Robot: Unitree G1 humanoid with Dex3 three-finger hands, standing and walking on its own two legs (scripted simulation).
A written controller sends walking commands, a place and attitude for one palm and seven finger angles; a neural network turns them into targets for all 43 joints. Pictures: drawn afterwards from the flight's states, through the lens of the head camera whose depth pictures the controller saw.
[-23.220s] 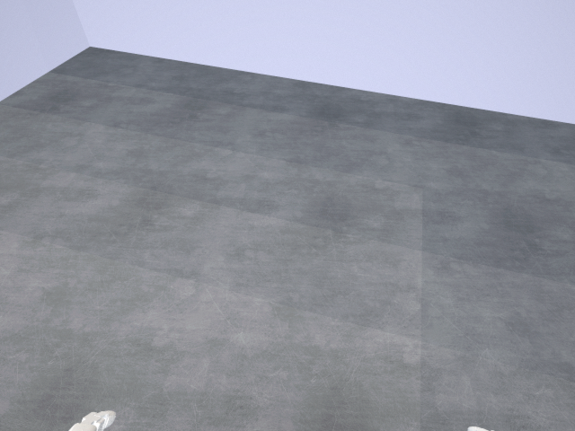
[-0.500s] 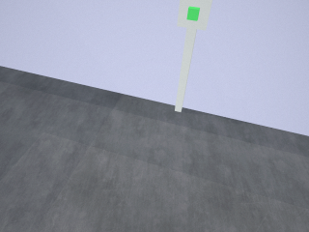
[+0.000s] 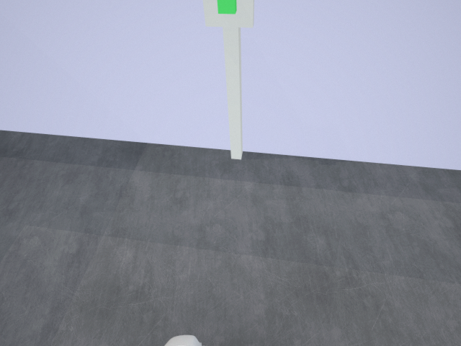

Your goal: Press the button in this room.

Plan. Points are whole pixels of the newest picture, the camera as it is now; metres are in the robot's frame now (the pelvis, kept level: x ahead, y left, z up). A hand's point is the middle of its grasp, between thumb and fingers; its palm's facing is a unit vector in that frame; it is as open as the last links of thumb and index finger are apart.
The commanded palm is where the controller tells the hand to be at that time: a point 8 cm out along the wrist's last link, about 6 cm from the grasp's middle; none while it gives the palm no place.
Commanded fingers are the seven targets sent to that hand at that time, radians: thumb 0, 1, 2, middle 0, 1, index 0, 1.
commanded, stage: walk to a spot facing it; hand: left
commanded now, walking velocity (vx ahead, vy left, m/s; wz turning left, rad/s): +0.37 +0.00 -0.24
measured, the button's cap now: (227, 2) +1.11 +0.13 +0.10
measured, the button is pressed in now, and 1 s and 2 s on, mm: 0 0 0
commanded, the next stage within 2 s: take the last steps up to it in 0.36 s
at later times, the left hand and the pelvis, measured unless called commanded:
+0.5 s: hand (152, 321) +0.18 +0.20 -0.18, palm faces -0.05 -0.99 -0.15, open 7.4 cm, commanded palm none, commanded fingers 0.00 0.90 0.90 -0.20 -0.30 -0.20 -0.30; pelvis +0.24 +0.04 -0.01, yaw -9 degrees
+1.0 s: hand (219, 173) +0.56 +0.10 -0.15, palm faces -0.20 -0.97 -0.16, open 7.4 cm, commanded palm none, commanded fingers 0.00 0.90 0.90 -0.20 -0.30 -0.20 -0.30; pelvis +0.41 -0.03 +0.00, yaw -7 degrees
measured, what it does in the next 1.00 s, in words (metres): walks ahead: left foot, then right foot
